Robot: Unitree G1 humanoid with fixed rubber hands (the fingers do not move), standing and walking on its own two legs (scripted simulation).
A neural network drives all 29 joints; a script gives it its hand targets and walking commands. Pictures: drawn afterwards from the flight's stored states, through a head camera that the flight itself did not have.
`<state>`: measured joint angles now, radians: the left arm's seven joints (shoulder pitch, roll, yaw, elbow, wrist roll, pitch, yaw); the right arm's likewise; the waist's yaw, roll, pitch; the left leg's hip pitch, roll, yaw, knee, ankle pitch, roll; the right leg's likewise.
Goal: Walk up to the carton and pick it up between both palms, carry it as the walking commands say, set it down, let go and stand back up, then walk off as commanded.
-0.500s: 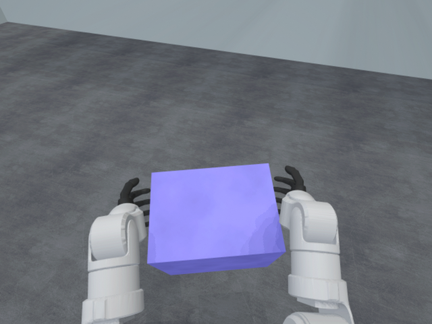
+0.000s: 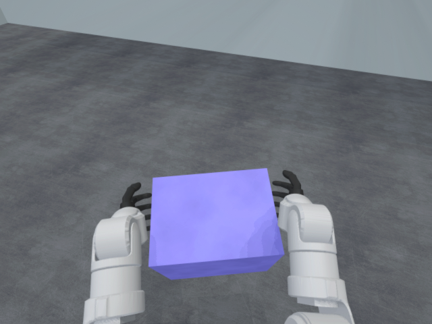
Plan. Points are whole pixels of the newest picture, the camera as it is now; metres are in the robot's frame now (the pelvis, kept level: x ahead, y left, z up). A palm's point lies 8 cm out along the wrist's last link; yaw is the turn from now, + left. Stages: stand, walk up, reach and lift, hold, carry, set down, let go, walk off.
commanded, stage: carry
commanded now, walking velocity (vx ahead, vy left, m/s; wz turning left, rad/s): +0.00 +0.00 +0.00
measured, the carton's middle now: (215, 228) +0.32 +0.00 -0.02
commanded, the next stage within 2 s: hold in 0.10 s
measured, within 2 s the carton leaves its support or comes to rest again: neither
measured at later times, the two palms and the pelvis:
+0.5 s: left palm (145, 221) +0.29 +0.13 +0.06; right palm (311, 217) +0.28 -0.18 +0.07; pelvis +0.00 +0.00 +0.00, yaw -3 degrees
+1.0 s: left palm (136, 222) +0.31 +0.15 +0.03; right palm (294, 220) +0.30 -0.16 +0.04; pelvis +0.01 +0.01 +0.00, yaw -5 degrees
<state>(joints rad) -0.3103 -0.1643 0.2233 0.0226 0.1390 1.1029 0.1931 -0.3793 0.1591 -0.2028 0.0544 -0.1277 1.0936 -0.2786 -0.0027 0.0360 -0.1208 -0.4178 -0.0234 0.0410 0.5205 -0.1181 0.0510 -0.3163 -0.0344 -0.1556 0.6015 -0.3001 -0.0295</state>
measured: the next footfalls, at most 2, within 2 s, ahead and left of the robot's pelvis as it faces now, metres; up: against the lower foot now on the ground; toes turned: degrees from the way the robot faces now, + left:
none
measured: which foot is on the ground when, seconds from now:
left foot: down 0.00-1.00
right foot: down 0.00-1.00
